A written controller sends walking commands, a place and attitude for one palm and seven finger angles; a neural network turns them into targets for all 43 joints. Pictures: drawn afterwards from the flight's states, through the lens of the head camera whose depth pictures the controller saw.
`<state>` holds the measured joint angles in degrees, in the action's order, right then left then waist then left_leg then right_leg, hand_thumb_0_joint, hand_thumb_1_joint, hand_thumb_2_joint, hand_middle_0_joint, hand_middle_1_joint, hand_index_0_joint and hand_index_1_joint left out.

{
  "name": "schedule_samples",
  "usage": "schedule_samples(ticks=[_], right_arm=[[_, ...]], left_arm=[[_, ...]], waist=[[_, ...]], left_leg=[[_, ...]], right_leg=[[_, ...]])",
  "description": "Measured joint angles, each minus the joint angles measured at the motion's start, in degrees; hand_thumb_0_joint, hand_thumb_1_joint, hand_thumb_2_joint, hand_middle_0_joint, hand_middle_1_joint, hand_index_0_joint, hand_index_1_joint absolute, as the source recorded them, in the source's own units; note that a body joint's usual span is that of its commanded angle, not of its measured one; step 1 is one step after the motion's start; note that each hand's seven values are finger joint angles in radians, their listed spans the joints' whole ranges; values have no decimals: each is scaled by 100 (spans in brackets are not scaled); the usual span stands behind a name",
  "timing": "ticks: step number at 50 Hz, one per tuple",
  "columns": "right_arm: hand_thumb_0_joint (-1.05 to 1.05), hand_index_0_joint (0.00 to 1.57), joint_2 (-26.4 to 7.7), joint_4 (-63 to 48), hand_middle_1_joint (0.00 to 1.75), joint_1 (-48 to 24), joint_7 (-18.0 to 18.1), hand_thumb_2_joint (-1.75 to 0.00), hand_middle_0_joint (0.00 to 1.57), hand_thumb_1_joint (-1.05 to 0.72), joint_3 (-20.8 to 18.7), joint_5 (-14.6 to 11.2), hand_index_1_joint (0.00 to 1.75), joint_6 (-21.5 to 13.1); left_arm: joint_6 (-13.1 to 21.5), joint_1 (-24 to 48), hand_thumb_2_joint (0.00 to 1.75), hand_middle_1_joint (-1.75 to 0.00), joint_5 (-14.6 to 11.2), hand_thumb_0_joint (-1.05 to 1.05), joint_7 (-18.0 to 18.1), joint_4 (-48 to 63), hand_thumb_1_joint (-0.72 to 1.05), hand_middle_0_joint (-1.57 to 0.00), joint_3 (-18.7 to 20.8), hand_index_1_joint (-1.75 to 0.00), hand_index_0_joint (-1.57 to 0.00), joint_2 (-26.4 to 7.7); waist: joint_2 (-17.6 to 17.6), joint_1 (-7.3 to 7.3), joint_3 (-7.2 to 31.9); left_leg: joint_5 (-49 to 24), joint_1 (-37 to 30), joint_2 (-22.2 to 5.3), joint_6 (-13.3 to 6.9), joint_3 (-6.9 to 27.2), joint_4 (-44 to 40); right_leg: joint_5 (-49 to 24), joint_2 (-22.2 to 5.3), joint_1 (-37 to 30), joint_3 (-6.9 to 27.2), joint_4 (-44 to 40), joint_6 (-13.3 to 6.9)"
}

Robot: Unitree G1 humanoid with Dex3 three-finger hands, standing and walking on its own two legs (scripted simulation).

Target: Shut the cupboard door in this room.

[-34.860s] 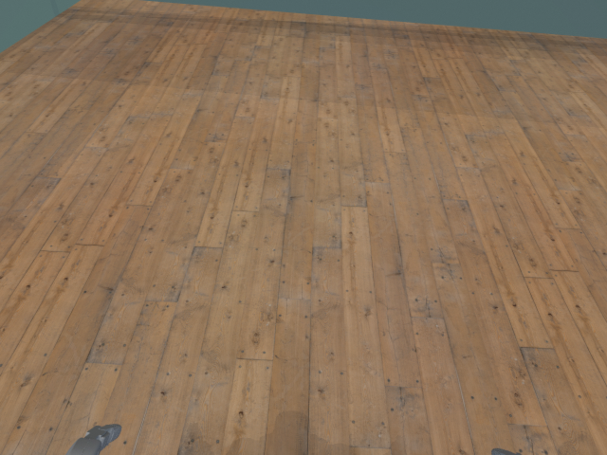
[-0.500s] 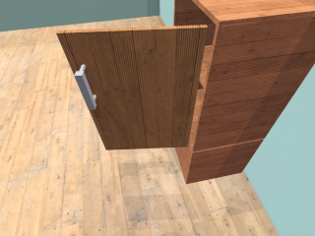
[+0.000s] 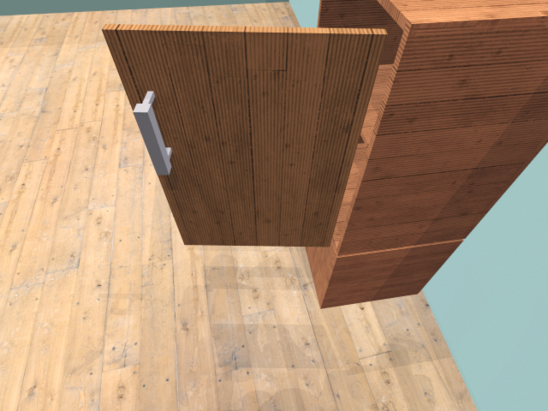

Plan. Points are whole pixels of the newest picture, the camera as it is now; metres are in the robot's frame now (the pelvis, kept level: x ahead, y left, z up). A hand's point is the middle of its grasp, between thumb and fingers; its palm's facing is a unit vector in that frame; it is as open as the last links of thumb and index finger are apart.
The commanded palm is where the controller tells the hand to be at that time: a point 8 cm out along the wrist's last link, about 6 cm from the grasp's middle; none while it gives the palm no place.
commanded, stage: look again from close up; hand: left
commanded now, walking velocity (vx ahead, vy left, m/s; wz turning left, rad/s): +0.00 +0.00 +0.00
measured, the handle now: (157, 134) +0.53 +0.25 +0.08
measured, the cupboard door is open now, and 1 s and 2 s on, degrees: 80 80 80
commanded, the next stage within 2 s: shuffle to correct the standing spot in 0.38 s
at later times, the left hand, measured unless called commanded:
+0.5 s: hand out of the picture -0.02 +0.24 -0.18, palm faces +0.02 -0.98 -0.18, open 7.3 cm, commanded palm none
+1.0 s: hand out of the picture +0.01 +0.19 -0.20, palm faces +0.07 -0.99 -0.13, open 7.3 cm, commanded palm none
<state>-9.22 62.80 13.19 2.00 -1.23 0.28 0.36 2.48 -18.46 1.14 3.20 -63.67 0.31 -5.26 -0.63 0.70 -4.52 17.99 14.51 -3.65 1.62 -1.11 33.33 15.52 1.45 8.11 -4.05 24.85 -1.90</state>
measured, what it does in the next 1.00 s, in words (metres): shifts its weight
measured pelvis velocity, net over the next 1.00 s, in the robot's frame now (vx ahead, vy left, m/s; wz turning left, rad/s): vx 0.06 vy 0.03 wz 0.02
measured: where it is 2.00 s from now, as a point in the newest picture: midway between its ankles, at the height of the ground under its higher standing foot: outside the picture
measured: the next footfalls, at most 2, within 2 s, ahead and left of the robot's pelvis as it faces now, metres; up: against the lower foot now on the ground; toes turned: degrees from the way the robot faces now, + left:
right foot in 1.22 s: +0.10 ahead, -0.10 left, +0.00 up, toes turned +1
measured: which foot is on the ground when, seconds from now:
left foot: down 0.00-1.00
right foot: down 0.00-1.00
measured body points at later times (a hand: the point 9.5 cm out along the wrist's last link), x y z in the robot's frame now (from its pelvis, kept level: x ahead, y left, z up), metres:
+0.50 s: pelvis -0.01 +0.06 +0.00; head +0.00 +0.08 +0.45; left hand -0.02 +0.29 -0.17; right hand +0.01 -0.17 -0.14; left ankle +0.01 +0.13 -0.74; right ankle -0.03 -0.09 -0.74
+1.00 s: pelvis +0.06 +0.03 -0.02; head +0.07 +0.06 +0.43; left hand +0.01 +0.24 -0.19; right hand +0.06 -0.19 -0.17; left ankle +0.01 +0.12 -0.74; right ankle -0.03 -0.09 -0.74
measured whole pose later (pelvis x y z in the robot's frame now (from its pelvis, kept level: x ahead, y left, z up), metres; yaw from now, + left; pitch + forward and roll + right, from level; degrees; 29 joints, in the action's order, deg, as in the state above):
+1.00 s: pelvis +0.06 +0.03 -0.02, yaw +1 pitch +1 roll -1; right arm -7.6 63.7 17.6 0.9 0.0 0.9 -1.5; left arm 2.1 -23.2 1.4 1.5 -63.1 1.0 -8.4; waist 2.5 0.3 0.2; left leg 24.6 14.0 -0.5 -2.2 -4.7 38.1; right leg 25.9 -1.3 7.5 -4.1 32.7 0.4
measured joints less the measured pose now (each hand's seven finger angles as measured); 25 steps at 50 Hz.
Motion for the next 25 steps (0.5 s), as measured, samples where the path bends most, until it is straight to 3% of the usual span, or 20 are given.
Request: schedule_samples(ticks=[4,11,25], right_arm=[[1,19,-40,-283,30,-33,-20,-90,20,-92,-10,-11,30,-138],[0,19,35,-384,30,36,-49,-90,20,-94,75,33,30,-78],[0,20,18,-300,30,256,-127,-90,20,-92,172,35,30,-107]], left_arm=[[-64,-120,90,-30,-14,0,11,91,91,-20,-41,-30,-20,-95],[-218,23,90,-30,18,0,-48,249,91,-20,-31,-30,-20,-381],[-254,-17,90,-30,12,0,-134,331,91,-20,-33,-30,-20,-616]], waist=[[73,-113,72],[248,-6,338],[342,-33,327]], left_leg=[[-335,-105,197,-183,-160,-299],[-278,-68,368,-387,-204,-263],[-611,-23,662,-616,-272,-779]], right_leg=[[228,-86,98,37,370,73],[168,-258,87,64,321,233],[-50,-533,225,112,34,393]])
